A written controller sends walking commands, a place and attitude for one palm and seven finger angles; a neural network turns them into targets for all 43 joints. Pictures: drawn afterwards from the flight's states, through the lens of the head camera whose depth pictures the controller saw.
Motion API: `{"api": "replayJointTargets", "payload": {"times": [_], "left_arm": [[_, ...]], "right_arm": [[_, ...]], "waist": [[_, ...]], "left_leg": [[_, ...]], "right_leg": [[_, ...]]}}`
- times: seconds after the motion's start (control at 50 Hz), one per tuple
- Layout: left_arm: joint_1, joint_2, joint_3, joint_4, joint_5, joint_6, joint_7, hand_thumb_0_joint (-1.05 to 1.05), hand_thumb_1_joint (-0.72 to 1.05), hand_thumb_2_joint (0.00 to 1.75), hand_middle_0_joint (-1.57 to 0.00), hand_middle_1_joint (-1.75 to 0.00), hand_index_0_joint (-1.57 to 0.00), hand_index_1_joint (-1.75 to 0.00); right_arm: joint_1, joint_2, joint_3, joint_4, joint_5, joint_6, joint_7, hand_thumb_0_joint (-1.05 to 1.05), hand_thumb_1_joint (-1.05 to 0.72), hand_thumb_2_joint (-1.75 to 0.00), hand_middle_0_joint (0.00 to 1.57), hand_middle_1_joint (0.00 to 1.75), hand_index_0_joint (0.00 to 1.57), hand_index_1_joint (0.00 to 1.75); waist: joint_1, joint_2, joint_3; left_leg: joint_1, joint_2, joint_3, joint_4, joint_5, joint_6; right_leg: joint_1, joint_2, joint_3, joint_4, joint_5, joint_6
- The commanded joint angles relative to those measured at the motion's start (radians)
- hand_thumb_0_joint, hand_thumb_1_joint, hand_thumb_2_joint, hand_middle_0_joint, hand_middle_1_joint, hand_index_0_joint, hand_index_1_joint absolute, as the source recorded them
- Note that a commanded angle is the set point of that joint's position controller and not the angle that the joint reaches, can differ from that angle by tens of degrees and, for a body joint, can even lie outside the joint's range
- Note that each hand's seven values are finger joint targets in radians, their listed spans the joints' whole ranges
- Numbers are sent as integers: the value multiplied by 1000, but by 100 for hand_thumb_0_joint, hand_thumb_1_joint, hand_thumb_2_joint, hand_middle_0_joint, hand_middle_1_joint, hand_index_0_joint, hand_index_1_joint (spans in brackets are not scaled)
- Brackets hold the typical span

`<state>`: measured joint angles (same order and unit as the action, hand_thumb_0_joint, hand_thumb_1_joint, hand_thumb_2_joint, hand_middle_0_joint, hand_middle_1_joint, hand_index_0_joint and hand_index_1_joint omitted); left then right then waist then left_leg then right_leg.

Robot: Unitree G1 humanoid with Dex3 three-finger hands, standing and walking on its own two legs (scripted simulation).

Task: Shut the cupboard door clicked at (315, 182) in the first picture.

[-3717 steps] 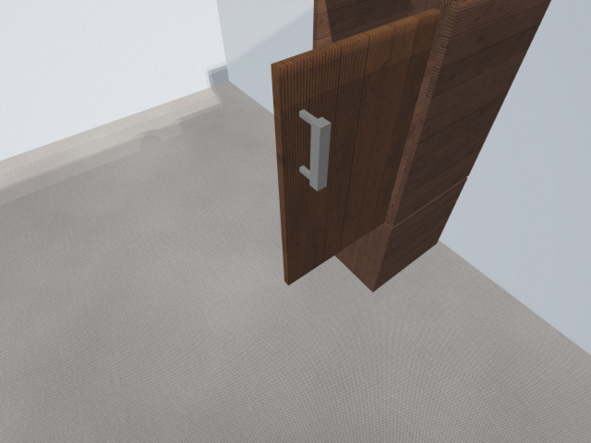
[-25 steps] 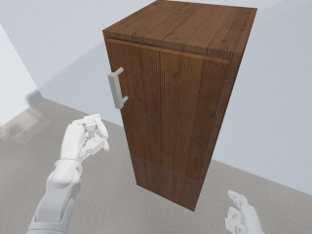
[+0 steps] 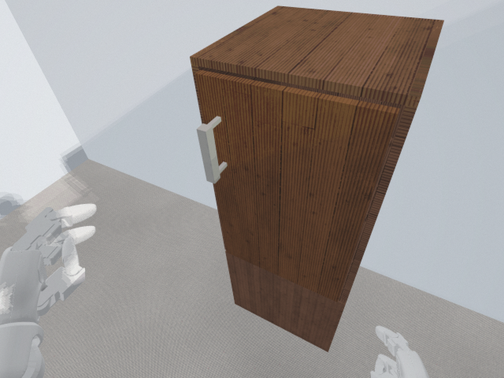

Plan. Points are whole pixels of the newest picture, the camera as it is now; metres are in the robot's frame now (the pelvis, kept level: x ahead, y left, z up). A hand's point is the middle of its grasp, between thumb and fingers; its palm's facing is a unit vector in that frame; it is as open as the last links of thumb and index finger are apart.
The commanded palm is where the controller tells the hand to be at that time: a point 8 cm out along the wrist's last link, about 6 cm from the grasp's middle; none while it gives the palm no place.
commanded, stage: draw the hand back to the body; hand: left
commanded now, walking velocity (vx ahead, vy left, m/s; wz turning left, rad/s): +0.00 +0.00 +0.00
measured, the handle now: (214, 150) +0.53 +0.14 +0.09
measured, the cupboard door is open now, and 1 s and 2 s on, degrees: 0 0 0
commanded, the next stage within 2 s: step back with the hand held close in 0.44 s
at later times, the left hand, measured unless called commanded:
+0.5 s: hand (49, 276) +0.19 +0.27 +0.15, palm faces +0.42 -0.82 -0.40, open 7.4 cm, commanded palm +0.14 +0.32 +0.17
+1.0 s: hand (30, 286) +0.18 +0.29 +0.15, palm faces +0.35 -0.81 -0.47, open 7.4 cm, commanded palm +0.12 +0.33 +0.17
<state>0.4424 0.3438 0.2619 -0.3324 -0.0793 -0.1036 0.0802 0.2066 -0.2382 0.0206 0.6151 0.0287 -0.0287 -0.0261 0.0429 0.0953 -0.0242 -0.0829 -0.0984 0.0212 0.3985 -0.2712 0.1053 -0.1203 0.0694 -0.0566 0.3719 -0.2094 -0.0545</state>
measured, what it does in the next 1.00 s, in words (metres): stands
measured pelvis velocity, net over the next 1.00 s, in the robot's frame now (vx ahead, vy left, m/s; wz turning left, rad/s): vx -0.03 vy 0.04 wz -0.04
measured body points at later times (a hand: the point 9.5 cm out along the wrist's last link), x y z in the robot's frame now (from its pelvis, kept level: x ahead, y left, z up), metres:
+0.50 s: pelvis +0.00 +0.01 +0.00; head -0.02 +0.00 +0.45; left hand +0.16 +0.31 +0.17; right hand +0.19 -0.21 -0.08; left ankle -0.03 +0.04 -0.74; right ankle +0.00 -0.09 -0.74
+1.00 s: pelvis -0.03 +0.04 -0.01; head -0.03 +0.04 +0.44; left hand +0.15 +0.33 +0.18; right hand +0.12 -0.22 -0.09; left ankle -0.03 +0.04 -0.74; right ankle -0.03 -0.09 -0.74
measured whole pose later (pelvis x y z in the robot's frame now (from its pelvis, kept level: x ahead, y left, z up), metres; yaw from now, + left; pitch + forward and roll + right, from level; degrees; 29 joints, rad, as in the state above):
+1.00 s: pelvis -0.03 +0.04 -0.01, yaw -3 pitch +0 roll -1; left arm 0.53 0.41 0.41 -0.45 -0.06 -0.17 0.10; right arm 0.24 -0.24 -0.03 0.54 0.01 0.04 -0.06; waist 0.01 0.02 -0.02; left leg -0.25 -0.15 0.10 0.52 -0.29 0.14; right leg -0.32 0.03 0.04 0.65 -0.29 0.00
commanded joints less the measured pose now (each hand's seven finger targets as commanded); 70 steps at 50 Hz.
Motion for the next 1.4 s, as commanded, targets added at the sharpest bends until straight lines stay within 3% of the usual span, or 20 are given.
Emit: {"api": "replayJointTargets", "payload": {"times": [0.0, 0.52, 0.54, 0.56, 0.62, 0.68, 0.8, 0.88, 0.92, 0.94, 0.98, 1.02, 1.04, 1.08, 1.14, 1.16, 1.2, 1.26, 1.3, 1.38], "left_arm": [[-41, 206, 184, -252, -8, -81, 19, 0, 90, 90, -25, -36, -25, -36], [-31, 195, 190, -260, 3, -79, 32, 0, 90, 90, -20, -30, -20, -30], [-27, 203, 199, -259, 3, -77, 32, 0, 90, 90, -20, -30, -20, -30], [-234, 389, 371, -395, 16, -123, 39, 0, 90, 90, -20, -30, -20, -30], [-25, 206, 241, -228, 0, -122, 23, 0, 90, 90, -20, -30, -20, -30], [15, 193, 216, -236, 6, -112, 22, 0, 90, 90, -20, -30, -20, -30], [39, 253, 271, -303, 6, -111, 38, 0, 90, 90, -20, -30, -20, -30], [32, 270, 301, -345, 8, -126, 42, 0, 90, 90, -20, -30, -20, -30], [29, 255, 300, -343, 12, -137, 40, 0, 90, 90, -20, -30, -20, -30], [22, 277, 322, -350, 14, -142, 40, 0, 90, 90, -20, -30, -20, -30], [41, 246, 297, -309, 24, -153, 37, 0, 90, 90, -20, -30, -20, -30], [52, 224, 272, -309, 22, -166, 32, 0, 90, 90, -20, -30, -20, -30], [53, 240, 283, -325, 21, -172, 32, 0, 90, 90, -20, -30, -20, -30], [38, 236, 273, -357, 27, -180, 29, 0, 90, 90, -20, -30, -20, -30], [89, 256, 291, -378, 17, -181, 31, 0, 90, 90, -20, -30, -20, -30], [87, 239, 274, -399, 15, -180, 29, 0, 90, 90, -20, -30, -20, -30], [102, 258, 303, -396, 16, -180, 35, 0, 90, 90, -20, -30, -20, -30], [98, 258, 306, -389, 13, -183, 36, 0, 90, 90, -20, -30, -20, -30], [90, 258, 309, -367, 18, -185, 38, 0, 90, 90, -20, -30, -20, -30], [91, 252, 286, -355, 5, -186, 40, 0, 90, 90, -20, -30, -20, -30]], "right_arm": [[-143, -104, -50, -172, 6, -66, -10, 0, -90, -90, 20, 30, 20, 30], [-122, -116, -58, -163, -3, -80, -12, 0, -90, -90, 20, 30, 20, 30], [-121, -117, -59, -161, -4, -81, -15, 0, -90, -90, 20, 30, 20, 30], [-113, -148, -74, -207, 5, -69, -24, 0, -90, -90, 20, 30, 20, 30], [-79, -132, -76, -189, 4, -44, -24, 0, -90, -90, 20, 30, 20, 30], [-79, -145, -85, -204, 6, -19, -27, 0, -90, -90, 20, 30, 20, 30], [-91, -143, -93, -245, 6, 25, -42, 0, -90, -90, 20, 30, 20, 30], [-97, -141, -91, -255, -11, 26, -53, 0, -90, -90, 20, 30, 20, 30], [-95, -142, -99, -254, -25, 18, -52, 0, -90, -90, 20, 30, 20, 30], [-107, -152, -106, -258, -29, 15, -51, 0, -90, -90, 20, 30, 20, 30], [-77, -140, -96, -243, -22, 8, -47, 0, -90, -90, 20, 30, 20, 30], [-72, -151, -97, -235, -22, -1, -42, 0, -90, -90, 20, 30, 20, 30], [-87, -160, -105, -236, -26, -4, -40, 0, -90, -90, 20, 30, 20, 30], [-73, -148, -98, -231, -26, -12, -34, 0, -90, -90, 20, 30, 20, 30], [-72, -149, -101, -230, -28, -19, -27, 0, -90, -90, 20, 30, 20, 30], [-77, -143, -97, -236, -30, -18, -24, 0, -90, -90, 20, 30, 20, 30], [-78, -135, -91, -234, -27, -18, -28, 0, -90, -90, 20, 30, 20, 30], [-91, -139, -86, -233, -27, -19, -37, 0, -90, -90, 20, 30, 20, 30], [-93, -139, -83, -227, -23, -22, -42, 0, -90, -90, 20, 30, 20, 30], [-99, -134, -82, -221, -5, -27, -42, 0, -90, -90, 20, 30, 20, 30]], "waist": [[7, -14, -53], [10, -9, -46], [13, -10, -53], [-8, 39, -47], [-25, -18, -78], [-25, -37, -121], [-23, -85, -125], [-17, -5, -88], [-14, 22, -62], [-9, 38, -56], [-26, -58, -22], [-30, -50, -37], [-26, -6, -53], [-27, 8, -96], [-24, 1, -173], [-24, 25, -168], [-24, 10, -150], [-30, -5, -109], [-29, 30, -92], [-34, -43, -170]], "left_leg": [[-61, 132, -124, -57, 292, -122], [-67, 157, -164, -71, 299, -153], [-71, 153, -156, -62, 336, -152], [-259, 188, -178, -42, 208, -116], [-175, 165, -158, 24, 242, -135], [-138, 197, -159, 47, 435, -148], [-204, 234, -205, 33, 402, -145], [-278, 298, -265, -82, 365, -130], [-326, 317, -262, -145, 336, -228], [-360, 310, -245, -141, 332, -207], [-357, 314, -239, -95, 290, -86], [-285, 309, -255, -99, 340, -223], [-259, 298, -235, -93, 405, -229], [-221, 297, -212, -63, 463, -127], [-120, 310, -224, -62, 540, -205], [-145, 308, -216, -79, 498, -198], [-214, 325, -230, -96, 304, -83], [-293, 323, -262, -150, 74, -138], [-342, 305, -244, -160, -70, -67], [-273, 249, -190, -61, -6, -64]], "right_leg": [[56, -67, 76, -24, 170, 10], [39, -60, 69, 1, 156, 12], [52, -62, 70, 0, 185, 10], [151, -101, 197, 75, 312, -9], [27, -171, 231, 90, 317, -36], [-17, -154, 202, 154, 347, -18], [-62, -137, 196, 233, 215, -2], [-45, -73, 141, 317, 12, 39], [-14, -49, 104, 362, -77, 48], [20, -47, 105, 353, -66, 50], [0, -63, 123, 299, -29, 50], [-44, -53, 120, 269, -31, 46], [-45, -51, 116, 251, -22, 45], [-36, -55, 113, 252, -12, 50], [-65, -44, 109, 255, -63, 53], [-54, -41, 102, 266, -98, 54], [-27, -46, 108, 263, -98, 59], [-5, -37, 106, 218, -101, 57], [22, -38, 101, 167, -68, 52], [-29, -87, 144, 114, 57, 39]]}}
